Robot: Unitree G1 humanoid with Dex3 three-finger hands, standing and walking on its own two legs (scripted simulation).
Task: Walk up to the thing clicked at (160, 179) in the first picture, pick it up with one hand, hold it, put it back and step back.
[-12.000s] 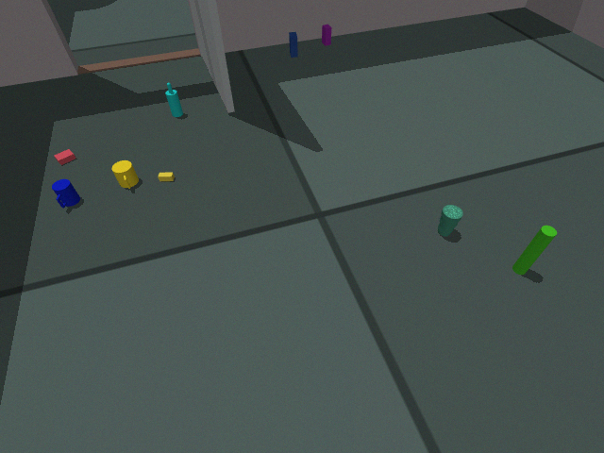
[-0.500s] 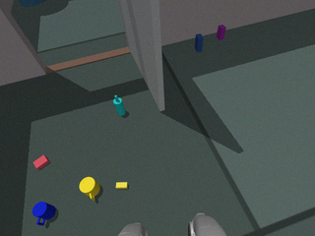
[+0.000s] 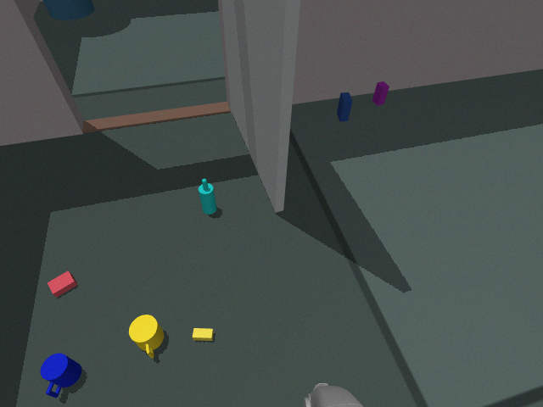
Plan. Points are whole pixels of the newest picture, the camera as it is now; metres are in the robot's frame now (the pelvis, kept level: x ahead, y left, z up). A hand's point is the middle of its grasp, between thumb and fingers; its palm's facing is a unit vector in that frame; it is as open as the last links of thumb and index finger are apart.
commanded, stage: walk up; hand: left
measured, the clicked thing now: (203, 334) +0.48 +0.23 -0.74
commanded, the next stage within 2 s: stand in 0.14 s
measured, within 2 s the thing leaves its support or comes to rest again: neither
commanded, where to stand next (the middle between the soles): +0.08 -0.02 m, yaw -1 degrees
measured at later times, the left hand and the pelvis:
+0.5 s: hand (148, 398) +0.17 +0.21 -0.13, palm faces -0.04 -0.93 -0.37, open 7.4 cm; pelvis +0.06 -0.04 +0.01, yaw -2 degrees
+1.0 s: hand (134, 405) +0.16 +0.23 -0.13, palm faces -0.06 -0.94 -0.33, open 7.4 cm; pelvis +0.07 -0.02 +0.03, yaw -3 degrees
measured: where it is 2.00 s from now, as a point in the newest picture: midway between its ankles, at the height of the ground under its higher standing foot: outside the picture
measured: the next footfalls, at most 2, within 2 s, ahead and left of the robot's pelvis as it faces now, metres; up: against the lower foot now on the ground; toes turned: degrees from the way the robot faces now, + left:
right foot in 0.10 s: +0.10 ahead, -0.13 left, +0.00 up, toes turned -3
left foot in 0.46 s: +0.13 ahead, +0.10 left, +0.00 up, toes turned -4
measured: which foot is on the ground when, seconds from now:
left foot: down 0.00-0.14, up 0.16-0.44, down 0.46-1.00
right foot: up 0.00-0.08, down 0.10-1.00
